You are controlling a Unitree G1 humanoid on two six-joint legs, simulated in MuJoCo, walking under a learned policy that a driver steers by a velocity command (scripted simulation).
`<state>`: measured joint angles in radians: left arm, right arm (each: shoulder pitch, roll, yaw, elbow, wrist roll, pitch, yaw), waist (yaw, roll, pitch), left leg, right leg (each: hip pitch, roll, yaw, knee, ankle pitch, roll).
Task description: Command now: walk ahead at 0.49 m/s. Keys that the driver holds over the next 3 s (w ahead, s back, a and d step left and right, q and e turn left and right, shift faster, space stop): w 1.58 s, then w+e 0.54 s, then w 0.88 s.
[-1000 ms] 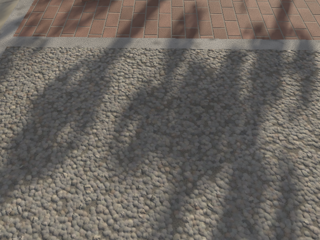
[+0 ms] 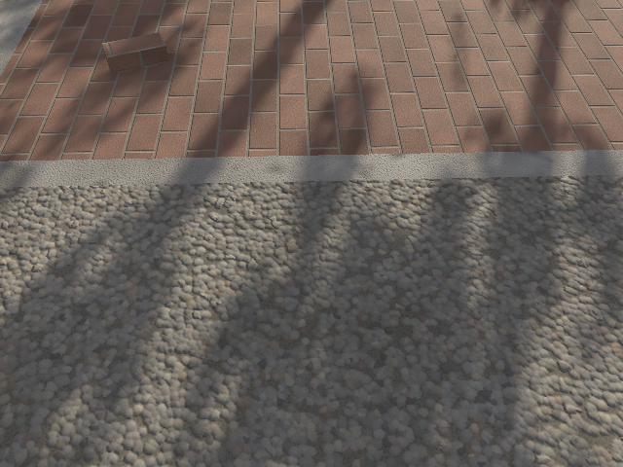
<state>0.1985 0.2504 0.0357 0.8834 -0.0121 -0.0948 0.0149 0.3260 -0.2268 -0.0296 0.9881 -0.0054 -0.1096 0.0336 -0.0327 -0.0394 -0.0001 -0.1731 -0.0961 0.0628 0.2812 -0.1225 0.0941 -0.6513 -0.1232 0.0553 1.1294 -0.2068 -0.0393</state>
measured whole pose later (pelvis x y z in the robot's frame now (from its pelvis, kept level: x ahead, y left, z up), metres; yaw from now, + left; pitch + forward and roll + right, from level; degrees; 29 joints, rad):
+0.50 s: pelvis +0.27 -0.08 +0.00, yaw +1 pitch +1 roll +0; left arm 0.29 0.23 0.04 0.91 0.00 -0.11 -0.03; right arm 0.23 -0.28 -0.04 0.93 0.02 -0.09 0.00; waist 0.02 0.04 0.00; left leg -0.59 0.10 -0.03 1.11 -0.24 0.05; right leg -0.21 0.04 -0.06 0.33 -0.15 -0.07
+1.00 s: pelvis +0.55 -0.01 -0.01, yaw +1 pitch +2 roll +0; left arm 0.29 0.26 0.05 0.95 -0.02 -0.10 0.00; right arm 0.18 -0.24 -0.05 0.90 0.00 -0.10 0.03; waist 0.00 -0.03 0.02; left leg -0.33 -0.04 0.06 0.45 -0.15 0.07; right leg -0.44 -0.06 0.02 1.19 -0.35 -0.05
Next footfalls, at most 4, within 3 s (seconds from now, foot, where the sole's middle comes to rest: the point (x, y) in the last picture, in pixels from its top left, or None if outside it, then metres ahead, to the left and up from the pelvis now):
0.30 right None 0.33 -0.17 -0.78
0.86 left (281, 414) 0.64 0.07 -0.78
1.42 right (371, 298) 0.95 -0.16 -0.78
1.94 left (281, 221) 1.23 0.07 -0.78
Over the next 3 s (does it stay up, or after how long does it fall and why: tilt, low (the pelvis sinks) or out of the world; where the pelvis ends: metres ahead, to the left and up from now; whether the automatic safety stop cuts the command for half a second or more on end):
stays up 1.60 -0.18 -0.02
